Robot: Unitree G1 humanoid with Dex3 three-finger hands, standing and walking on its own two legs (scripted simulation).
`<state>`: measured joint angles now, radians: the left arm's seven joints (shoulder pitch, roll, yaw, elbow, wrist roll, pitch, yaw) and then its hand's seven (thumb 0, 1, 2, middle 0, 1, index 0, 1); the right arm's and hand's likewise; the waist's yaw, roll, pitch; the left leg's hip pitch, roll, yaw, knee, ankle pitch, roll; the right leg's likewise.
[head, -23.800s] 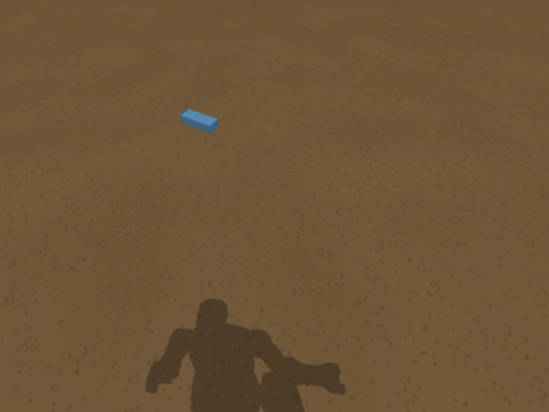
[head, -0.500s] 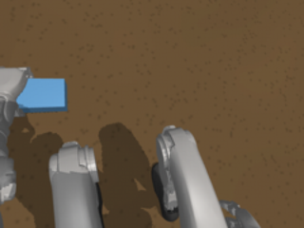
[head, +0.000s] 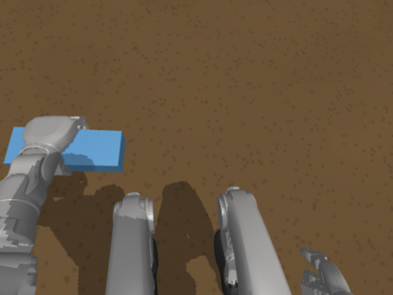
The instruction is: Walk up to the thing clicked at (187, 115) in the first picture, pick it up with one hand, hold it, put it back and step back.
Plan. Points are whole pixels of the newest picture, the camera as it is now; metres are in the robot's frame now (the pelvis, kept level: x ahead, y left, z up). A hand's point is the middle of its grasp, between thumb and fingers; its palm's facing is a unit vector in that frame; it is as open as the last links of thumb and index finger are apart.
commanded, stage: lift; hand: left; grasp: from above
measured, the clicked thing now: (70, 150) +0.42 +0.27 -0.12
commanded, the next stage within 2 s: hold in 1.02 s
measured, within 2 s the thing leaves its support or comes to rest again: neither
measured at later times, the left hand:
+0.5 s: hand out of the picture +0.35 +0.26 +0.11, palm faces -0.45 -0.08 -0.89, open 10.8 cm
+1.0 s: hand out of the picture +0.37 +0.25 +0.21, palm faces -0.44 -0.08 -0.89, open 10.8 cm
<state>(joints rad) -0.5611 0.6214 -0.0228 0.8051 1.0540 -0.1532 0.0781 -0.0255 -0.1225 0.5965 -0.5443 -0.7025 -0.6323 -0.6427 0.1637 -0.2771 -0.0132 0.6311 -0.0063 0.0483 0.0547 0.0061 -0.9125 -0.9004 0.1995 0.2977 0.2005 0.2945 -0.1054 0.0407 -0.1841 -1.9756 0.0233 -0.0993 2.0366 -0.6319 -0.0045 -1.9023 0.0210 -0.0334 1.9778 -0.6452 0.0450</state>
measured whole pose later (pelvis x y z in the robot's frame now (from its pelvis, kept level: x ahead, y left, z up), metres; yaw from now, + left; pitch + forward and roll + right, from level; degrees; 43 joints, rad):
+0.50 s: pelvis +0.02 +0.00 +0.18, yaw +3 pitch +20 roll -3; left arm -0.31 0.51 -0.11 0.68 1.00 -0.09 0.04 -0.03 -0.13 0.60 -0.55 -0.70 -0.64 -0.65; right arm 0.21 -0.24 -0.01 0.68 0.04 0.01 -0.06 0.01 -0.91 -0.90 0.20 0.30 0.20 0.30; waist -0.07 0.04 -0.17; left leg -1.22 0.04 -0.04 1.39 -0.52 -0.01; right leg -1.18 0.01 0.00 1.35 -0.52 0.03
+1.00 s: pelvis +0.07 +0.00 +0.28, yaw +3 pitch +11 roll -1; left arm -0.31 0.42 -0.16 0.78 1.02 -0.04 0.09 -0.03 -0.13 0.62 -0.53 -0.73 -0.61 -0.68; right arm 0.26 -0.24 -0.04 0.72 0.04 -0.01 -0.04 0.01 -0.91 -0.90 0.20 0.30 0.20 0.30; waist -0.05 0.03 -0.11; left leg -0.72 0.03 0.01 0.92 -0.40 0.00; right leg -0.69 0.00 0.03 0.89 -0.40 0.03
